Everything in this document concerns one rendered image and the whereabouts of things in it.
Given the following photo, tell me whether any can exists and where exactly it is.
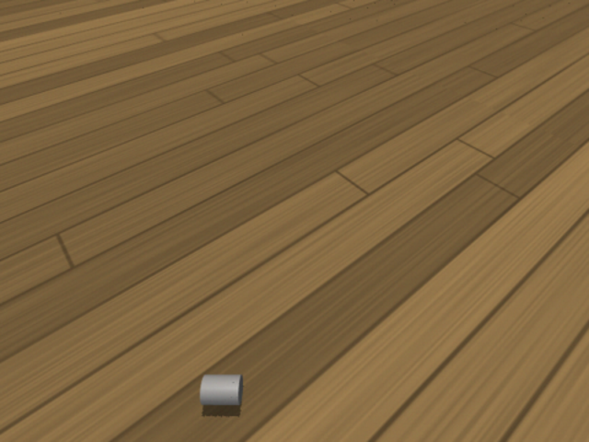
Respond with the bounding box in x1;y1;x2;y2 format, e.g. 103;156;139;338
200;375;243;405

